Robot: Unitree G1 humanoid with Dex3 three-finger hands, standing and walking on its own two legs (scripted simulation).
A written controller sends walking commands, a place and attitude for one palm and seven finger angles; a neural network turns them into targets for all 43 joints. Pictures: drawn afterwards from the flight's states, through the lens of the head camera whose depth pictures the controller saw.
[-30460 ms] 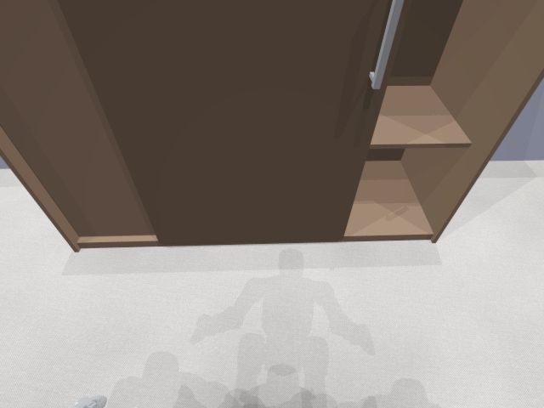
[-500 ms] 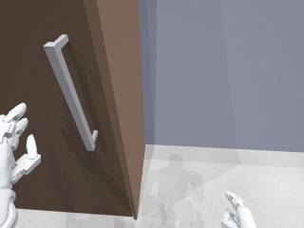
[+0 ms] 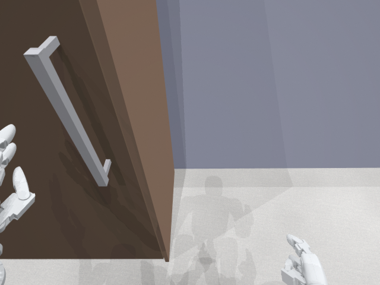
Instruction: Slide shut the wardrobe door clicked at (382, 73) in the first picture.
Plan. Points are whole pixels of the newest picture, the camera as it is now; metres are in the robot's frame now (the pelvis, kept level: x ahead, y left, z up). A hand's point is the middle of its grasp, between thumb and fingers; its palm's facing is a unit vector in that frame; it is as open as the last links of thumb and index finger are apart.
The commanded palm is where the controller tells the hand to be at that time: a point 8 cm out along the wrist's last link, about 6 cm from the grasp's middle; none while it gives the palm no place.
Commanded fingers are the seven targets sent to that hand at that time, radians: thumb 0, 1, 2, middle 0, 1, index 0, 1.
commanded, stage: step back with the hand held close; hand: left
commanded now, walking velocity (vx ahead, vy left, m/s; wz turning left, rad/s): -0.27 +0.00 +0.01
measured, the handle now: (82, 126) +0.34 +0.23 +0.19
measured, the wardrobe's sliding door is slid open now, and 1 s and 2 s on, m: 0.00 0.00 0.00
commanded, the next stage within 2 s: stop stepping back and stand still in 1.22 s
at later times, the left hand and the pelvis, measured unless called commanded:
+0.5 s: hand out of the picture +0.12 +0.29 +0.15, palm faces +0.47 -0.75 -0.47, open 7.4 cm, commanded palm +0.05 +0.32 +0.17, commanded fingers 0.00 0.90 0.90 -0.20 -0.30 -0.20 -0.30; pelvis -0.08 +0.02 -0.01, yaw +1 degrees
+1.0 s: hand out of the picture +0.06 +0.30 +0.16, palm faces +0.43 -0.79 -0.44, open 7.4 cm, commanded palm -0.01 +0.34 +0.17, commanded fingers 0.00 0.90 0.90 -0.20 -0.30 -0.20 -0.30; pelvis -0.14 +0.03 -0.02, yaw +2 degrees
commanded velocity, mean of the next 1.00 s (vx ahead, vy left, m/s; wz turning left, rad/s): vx -0.33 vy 0.00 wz -0.02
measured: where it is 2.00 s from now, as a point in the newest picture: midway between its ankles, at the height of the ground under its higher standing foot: outside the picture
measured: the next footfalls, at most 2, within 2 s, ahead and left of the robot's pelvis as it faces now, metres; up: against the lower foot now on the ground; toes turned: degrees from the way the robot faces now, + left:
right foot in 0.78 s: -0.12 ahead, -0.11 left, +0.00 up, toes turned +7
right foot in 1.42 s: -0.24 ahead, -0.05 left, +0.00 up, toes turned -3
